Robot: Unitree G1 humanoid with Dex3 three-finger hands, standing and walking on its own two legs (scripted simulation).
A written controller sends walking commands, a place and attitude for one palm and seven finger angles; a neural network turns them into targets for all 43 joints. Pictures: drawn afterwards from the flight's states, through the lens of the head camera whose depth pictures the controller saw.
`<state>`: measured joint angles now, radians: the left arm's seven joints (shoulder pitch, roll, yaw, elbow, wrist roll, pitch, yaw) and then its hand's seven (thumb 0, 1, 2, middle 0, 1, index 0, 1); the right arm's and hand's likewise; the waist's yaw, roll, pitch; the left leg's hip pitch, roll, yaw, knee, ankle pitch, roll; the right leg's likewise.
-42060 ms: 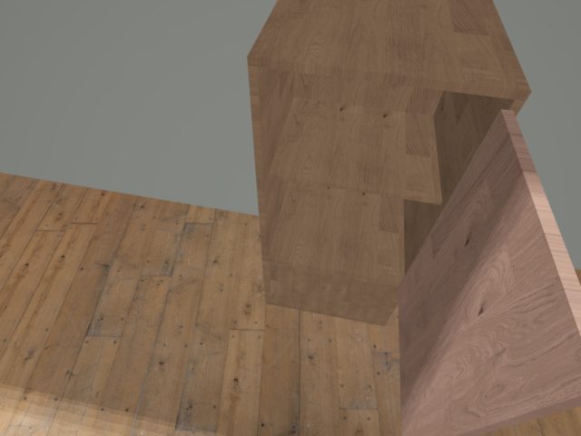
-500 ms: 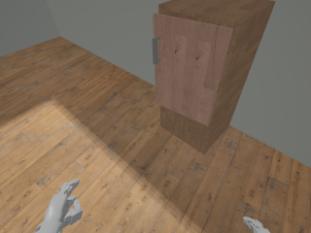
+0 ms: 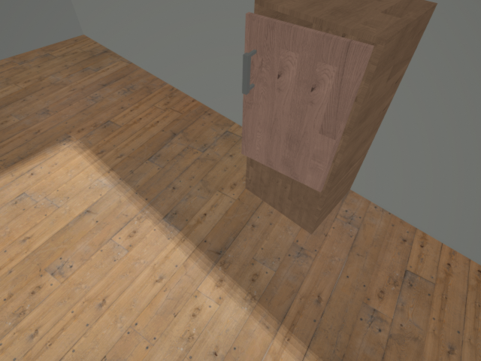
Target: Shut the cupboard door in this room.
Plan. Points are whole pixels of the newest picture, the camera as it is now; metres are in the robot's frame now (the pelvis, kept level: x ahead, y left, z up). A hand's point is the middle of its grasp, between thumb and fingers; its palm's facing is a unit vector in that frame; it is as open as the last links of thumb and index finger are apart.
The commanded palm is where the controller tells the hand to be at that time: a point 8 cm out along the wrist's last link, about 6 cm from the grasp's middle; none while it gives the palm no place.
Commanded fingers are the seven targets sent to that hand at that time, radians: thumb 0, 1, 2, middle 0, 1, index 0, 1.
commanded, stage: let the arm hang, fingers relaxed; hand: left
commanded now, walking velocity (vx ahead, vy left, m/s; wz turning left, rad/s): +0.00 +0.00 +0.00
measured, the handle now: (249, 72) +0.99 +0.03 -0.02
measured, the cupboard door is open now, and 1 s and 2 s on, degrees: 8 8 8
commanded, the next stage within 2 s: look to check the result in 0.44 s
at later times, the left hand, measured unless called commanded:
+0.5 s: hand out of the picture -0.01 +0.17 -0.18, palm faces +0.02 -0.99 -0.17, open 7.4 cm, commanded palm none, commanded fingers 0.00 0.90 0.90 -0.20 -0.30 -0.20 -0.30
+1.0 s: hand out of the picture +0.01 +0.20 -0.17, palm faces +0.00 -0.97 -0.23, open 7.4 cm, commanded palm none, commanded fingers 0.00 0.90 0.90 -0.20 -0.30 -0.20 -0.30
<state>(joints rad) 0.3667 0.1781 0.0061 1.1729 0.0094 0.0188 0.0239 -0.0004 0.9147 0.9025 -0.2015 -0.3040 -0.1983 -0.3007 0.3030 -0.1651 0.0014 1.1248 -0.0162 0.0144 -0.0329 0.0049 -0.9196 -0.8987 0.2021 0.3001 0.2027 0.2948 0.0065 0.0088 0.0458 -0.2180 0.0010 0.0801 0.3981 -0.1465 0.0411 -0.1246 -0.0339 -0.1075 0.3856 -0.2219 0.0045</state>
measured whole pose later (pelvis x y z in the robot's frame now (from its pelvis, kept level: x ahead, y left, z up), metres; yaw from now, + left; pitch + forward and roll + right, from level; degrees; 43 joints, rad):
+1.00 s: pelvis +0.01 +0.00 +0.00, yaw -1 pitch -2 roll +0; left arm 0.27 0.20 0.01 1.15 0.01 0.00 0.02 0.00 0.90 0.90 -0.20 -0.30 -0.20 -0.30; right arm 0.24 -0.20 -0.01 1.13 -0.01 0.00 -0.03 0.00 -0.91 -0.90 0.20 0.30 0.20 0.29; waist 0.00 0.00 0.05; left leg -0.18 0.00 0.10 0.37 -0.15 0.04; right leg -0.10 -0.04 -0.08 0.37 -0.23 0.01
